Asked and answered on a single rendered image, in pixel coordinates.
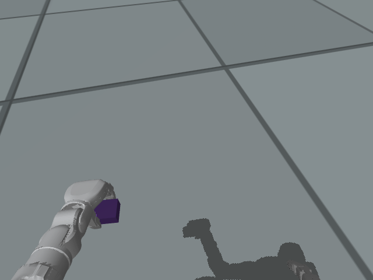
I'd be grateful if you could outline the small box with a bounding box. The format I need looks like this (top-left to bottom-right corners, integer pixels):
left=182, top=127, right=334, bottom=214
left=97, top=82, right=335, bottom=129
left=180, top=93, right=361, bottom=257
left=94, top=199, right=120, bottom=224

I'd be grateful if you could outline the left robot hand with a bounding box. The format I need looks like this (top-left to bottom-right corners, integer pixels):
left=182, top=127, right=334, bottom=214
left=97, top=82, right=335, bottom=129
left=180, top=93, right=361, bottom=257
left=64, top=179, right=116, bottom=229

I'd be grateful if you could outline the left robot arm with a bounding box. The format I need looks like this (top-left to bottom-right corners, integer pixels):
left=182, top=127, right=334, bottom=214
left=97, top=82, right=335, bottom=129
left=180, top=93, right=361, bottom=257
left=11, top=199, right=93, bottom=280

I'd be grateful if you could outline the right robot hand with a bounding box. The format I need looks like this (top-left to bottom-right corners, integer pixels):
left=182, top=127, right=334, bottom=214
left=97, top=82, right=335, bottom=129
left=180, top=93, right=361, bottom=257
left=287, top=260, right=320, bottom=280

